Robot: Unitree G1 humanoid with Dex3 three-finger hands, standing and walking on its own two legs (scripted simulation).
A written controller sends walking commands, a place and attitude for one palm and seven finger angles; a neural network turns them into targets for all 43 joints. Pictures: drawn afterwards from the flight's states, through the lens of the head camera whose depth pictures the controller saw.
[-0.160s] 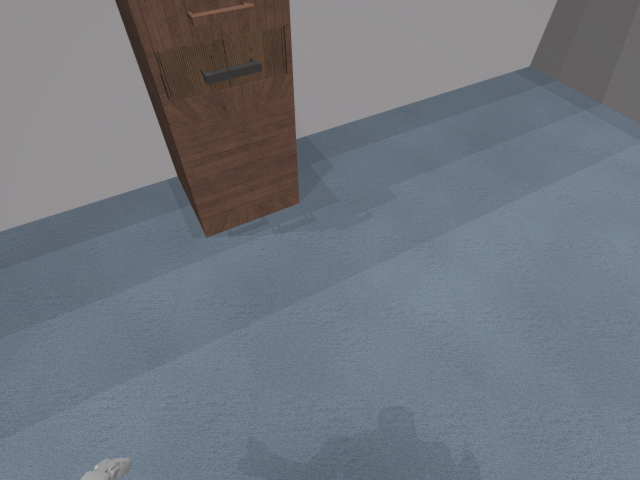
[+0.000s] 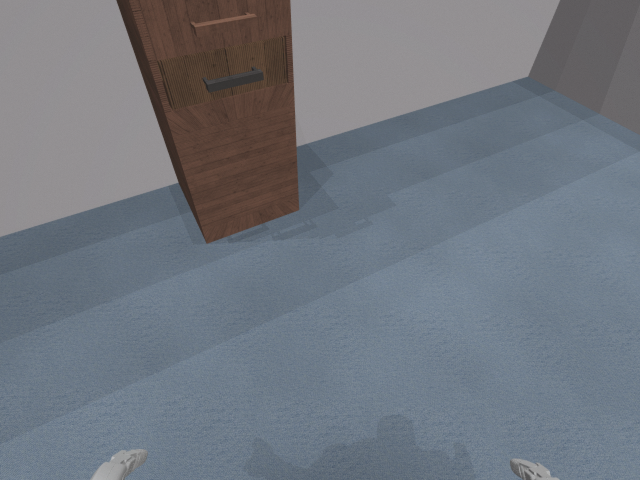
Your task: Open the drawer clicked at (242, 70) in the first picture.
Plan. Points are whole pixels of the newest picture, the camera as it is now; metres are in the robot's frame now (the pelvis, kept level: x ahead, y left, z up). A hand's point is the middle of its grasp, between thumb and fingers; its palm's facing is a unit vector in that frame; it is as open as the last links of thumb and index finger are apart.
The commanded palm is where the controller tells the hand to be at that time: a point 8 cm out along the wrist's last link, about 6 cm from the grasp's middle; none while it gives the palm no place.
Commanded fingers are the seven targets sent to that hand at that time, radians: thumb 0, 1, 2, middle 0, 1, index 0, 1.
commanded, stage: stand and wait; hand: left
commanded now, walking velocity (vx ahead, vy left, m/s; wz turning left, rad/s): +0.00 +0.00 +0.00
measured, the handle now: (232, 77) +1.20 +0.34 -0.08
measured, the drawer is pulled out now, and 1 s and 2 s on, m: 0.00 0.00 0.00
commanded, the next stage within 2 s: look at it before walking up in 0.66 s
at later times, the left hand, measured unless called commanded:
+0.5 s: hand out of the picture +0.06 +0.24 -0.15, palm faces -0.02 -0.94 -0.34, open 7.4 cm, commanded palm none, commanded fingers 0.00 0.90 0.90 -0.20 -0.30 -0.20 -0.30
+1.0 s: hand out of the picture +0.04 +0.24 -0.15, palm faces -0.03 -0.94 -0.33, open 7.4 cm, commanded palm none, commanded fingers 0.00 0.90 0.90 -0.20 -0.30 -0.20 -0.30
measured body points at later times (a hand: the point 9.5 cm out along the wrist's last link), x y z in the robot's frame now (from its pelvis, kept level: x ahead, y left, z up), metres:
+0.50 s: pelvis -0.01 -0.01 +0.01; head +0.00 -0.01 +0.46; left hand +0.06 +0.29 -0.13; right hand +0.08 -0.31 -0.12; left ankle -0.03 +0.12 -0.74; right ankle -0.03 -0.12 -0.74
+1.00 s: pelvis -0.04 -0.01 +0.01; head -0.03 +0.00 +0.46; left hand +0.04 +0.29 -0.12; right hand +0.04 -0.30 -0.12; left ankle -0.03 +0.12 -0.74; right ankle -0.03 -0.12 -0.74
